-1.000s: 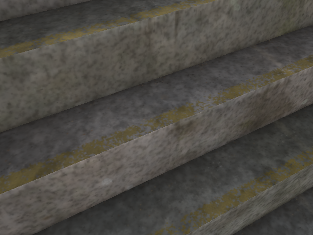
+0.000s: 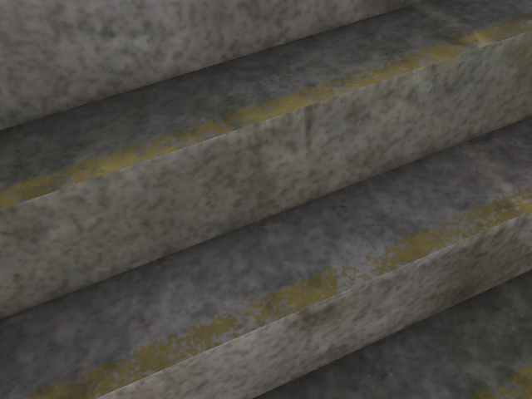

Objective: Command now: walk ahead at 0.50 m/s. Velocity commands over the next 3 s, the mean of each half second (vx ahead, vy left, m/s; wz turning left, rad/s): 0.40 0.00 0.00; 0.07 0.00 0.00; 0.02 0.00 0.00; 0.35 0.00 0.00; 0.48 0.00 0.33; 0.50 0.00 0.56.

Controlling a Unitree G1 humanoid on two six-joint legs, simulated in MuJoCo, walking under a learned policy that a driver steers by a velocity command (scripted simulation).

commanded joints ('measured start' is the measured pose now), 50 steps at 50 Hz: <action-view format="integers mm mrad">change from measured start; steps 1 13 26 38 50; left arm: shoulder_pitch -19 184 277 57 359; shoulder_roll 94 57 117 213 102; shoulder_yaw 14 9 15 13 11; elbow -97 127 196 85 99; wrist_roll -12 1 -7 -40 1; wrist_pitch -4 -148 -162 -122 40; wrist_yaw -15 24 48 -38 40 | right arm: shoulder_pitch -107 -85 -287 134 -394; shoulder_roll -114 76 172 2 45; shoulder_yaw -16 61 79 44 66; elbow -97 -375 -524 -299 -233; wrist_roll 6 29 36 15 38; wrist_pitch -8 -4 107 183 66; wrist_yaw -11 62 6 -24 -7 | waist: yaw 32 -60 -44 -211 113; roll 94 -65 -48 250 72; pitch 140 -5 111 -355 41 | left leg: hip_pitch -90 -584 -1021 72 -587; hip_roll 169 -147 -102 -52 75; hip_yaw -230 -279 -210 -726 -432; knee -538 1108 1517 -188 -36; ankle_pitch -295 586 254 -410 -280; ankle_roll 124 150 124 254 204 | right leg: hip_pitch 144 685 922 524 417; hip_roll -93 -198 -210 74 140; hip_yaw -177 210 -23 -112 -73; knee -483 -1190 -1290 -612 -62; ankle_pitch -51 -237 382 387 244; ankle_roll -7 -95 -133 -80 25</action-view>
